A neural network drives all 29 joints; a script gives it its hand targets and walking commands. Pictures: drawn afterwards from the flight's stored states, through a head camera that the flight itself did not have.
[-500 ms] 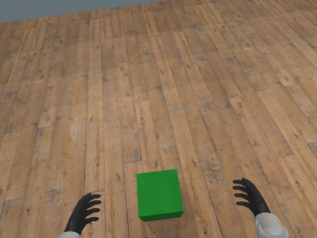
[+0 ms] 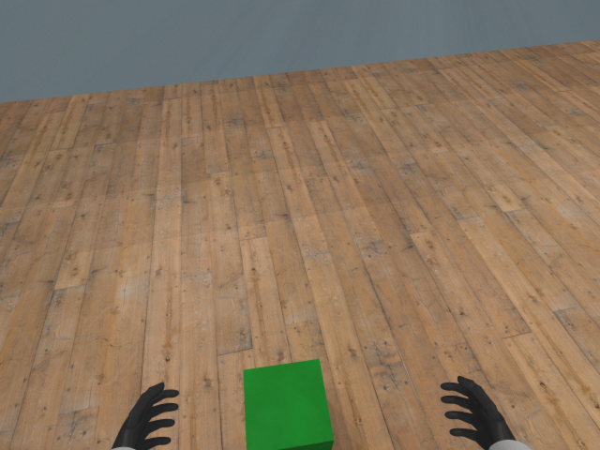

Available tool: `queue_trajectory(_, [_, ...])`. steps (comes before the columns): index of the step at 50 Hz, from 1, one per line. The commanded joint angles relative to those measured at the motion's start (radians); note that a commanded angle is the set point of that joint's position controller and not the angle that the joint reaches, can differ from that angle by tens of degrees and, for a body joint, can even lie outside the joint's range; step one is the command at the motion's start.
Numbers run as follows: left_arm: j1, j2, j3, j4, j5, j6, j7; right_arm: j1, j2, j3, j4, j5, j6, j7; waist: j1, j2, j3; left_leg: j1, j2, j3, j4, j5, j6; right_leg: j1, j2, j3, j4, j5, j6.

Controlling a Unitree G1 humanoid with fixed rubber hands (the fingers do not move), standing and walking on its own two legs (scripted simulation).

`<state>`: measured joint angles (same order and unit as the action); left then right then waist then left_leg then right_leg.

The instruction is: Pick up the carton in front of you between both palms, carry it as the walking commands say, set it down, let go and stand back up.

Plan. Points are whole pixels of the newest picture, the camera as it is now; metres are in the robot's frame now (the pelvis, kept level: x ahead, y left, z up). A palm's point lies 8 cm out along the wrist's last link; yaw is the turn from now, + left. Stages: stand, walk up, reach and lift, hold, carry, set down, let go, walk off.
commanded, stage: let go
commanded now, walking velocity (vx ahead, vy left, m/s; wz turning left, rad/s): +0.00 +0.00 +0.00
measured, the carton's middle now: (287, 416) +0.34 +0.06 -0.65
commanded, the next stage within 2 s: stand in 0.04 s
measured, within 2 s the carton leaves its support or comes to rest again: neither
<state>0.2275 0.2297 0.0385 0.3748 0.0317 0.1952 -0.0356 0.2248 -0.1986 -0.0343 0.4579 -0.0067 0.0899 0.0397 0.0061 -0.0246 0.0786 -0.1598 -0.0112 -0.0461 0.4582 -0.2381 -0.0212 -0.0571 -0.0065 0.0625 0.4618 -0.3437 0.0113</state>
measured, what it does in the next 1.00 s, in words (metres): stands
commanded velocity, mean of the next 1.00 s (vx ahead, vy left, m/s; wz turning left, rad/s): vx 0.00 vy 0.00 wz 0.00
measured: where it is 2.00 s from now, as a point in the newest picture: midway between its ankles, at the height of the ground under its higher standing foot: outside the picture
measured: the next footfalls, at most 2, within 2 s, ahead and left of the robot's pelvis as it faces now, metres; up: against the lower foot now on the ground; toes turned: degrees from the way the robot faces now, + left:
none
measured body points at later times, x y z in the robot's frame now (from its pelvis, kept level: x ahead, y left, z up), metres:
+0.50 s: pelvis +0.01 +0.02 +0.00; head +0.01 +0.04 +0.45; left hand +0.13 +0.31 -0.12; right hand +0.14 -0.28 -0.09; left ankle +0.01 +0.13 -0.74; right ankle -0.05 -0.13 -0.74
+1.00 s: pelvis -0.01 +0.02 +0.00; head -0.01 +0.04 +0.45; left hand +0.09 +0.32 -0.12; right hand +0.11 -0.29 -0.10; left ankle +0.01 +0.14 -0.74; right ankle -0.05 -0.13 -0.74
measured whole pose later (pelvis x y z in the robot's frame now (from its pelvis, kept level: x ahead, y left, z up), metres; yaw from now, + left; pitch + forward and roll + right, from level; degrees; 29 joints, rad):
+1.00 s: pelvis -0.01 +0.02 +0.00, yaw +1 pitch -2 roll +0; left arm 0.21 0.38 0.01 0.89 0.03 0.01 0.02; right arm 0.14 -0.35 -0.01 0.95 -0.03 0.00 -0.02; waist 0.00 -0.03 0.02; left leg -0.20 -0.01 -0.05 0.47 -0.23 0.00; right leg -0.06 -0.02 0.04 0.40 -0.30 0.04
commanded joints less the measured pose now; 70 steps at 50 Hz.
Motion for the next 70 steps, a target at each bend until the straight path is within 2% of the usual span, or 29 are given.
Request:
queue_trajectory(1, [-0.024, 0.093, 0.023, -0.103, -0.008, 0.003, 0.017, -0.032, -0.098, -0.028, -0.095, -0.001, -0.019, -0.009, 0.004, 0.002, -0.091, 0.175, -0.083, 0.067, 0.003, 0.282, -0.011, -0.158, 0.058, -0.059, -0.074, 0.373, 0.016])
queue_trajectory(2, [-0.025, 0.091, 0.021, -0.106, -0.009, 0.006, 0.019, -0.032, -0.099, -0.029, -0.094, -0.002, -0.017, -0.009, 0.005, 0.005, -0.084, 0.172, -0.08, 0.066, 0.0, 0.282, -0.011, -0.16, 0.059, -0.062, -0.075, 0.357, 0.014])
queue_trajectory(3, [-0.056, 0.2, 0.055, 0.042, 0.0, -0.065, 0.056, -0.039, -0.214, -0.047, 0.06, -0.044, -0.037, -0.043, 0.013, -0.094, -0.033, 0.016, 0.04, 0.023, 0.032, 0.252, 0.0, -0.212, -0.009, -0.055, -0.057, 0.233, 0.044])
queue_trajectory(4, [-0.031, 0.2, 0.055, 0.053, 0.008, -0.095, 0.066, -0.022, -0.227, -0.056, 0.063, -0.048, -0.048, -0.053, -0.003, -0.079, -0.057, 0.014, 0.04, 0.011, 0.027, 0.198, 0.005, -0.192, -0.013, -0.029, -0.058, 0.171, 0.04])
queue_trajectory(5, [-0.03, 0.189, 0.048, 0.066, 0.01, -0.114, 0.066, -0.039, -0.225, -0.053, 0.081, -0.05, -0.058, -0.055, -0.011, -0.04, -0.062, -0.003, 0.042, 0.006, 0.013, 0.127, 0.011, -0.199, -0.017, -0.014, -0.06, 0.098, 0.031])
queue_trajectory(7, [-0.039, 0.177, 0.045, 0.09, 0.013, -0.138, 0.061, -0.064, -0.221, -0.049, 0.114, -0.046, -0.074, -0.056, -0.009, 0.017, -0.058, -0.043, 0.049, -0.018, -0.015, 0.028, 0.02, -0.192, -0.017, -0.015, -0.045, 0.051, 0.016])
queue_trajectory(9, [-0.04, 0.186, 0.043, 0.121, 0.011, -0.153, 0.053, -0.088, -0.227, -0.047, 0.137, -0.04, -0.082, -0.05, -0.005, 0.04, -0.086, -0.047, 0.057, -0.032, -0.018, 0.038, 0.027, -0.166, -0.018, -0.018, -0.03, 0.085, 0.014])
queue_trajectory(15, [-0.027, 0.222, 0.035, 0.212, 0.008, -0.18, 0.06, -0.088, -0.257, -0.043, 0.216, -0.036, -0.094, -0.055, -0.013, 0.06, -0.121, -0.006, 0.073, -0.051, -0.002, 0.204, 0.037, -0.133, -0.034, 0.0, -0.033, 0.196, 0.014])
queue_trajectory(24, [-0.015, 0.253, 0.017, 0.314, 0.006, -0.193, 0.068, -0.088, -0.291, -0.035, 0.297, -0.03, -0.097, -0.063, -0.011, 0.04, -0.125, 0.024, 0.081, -0.054, 0.0, 0.302, 0.043, -0.103, -0.052, 0.004, -0.053, 0.278, 0.014])
queue_trajectory(34, [-0.026, 0.271, 0.009, 0.385, 0.004, -0.197, 0.069, -0.105, -0.302, -0.025, 0.363, -0.026, -0.099, -0.063, -0.007, 0.024, -0.106, 0.025, 0.084, -0.062, -0.021, 0.278, 0.044, -0.089, -0.065, 0.003, -0.085, 0.267, 0.009])
queue_trajectory(51, [-0.041, 0.296, 0.008, 0.484, 0.0, -0.202, 0.062, -0.127, -0.327, -0.011, 0.454, -0.02, -0.099, -0.06, -0.007, 0.031, -0.07, 0.01, 0.091, -0.084, -0.067, 0.173, 0.041, -0.087, -0.078, 0.015, -0.135, 0.191, -0.004])
queue_trajectory(70, [-0.062, 0.312, 0.013, 0.556, -0.006, -0.202, 0.057, -0.14, -0.344, -0.002, 0.519, -0.014, -0.1, -0.06, -0.006, 0.028, -0.069, 0.008, 0.096, -0.097, -0.079, 0.187, 0.038, -0.07, -0.086, 0.018, -0.156, 0.19, -0.009])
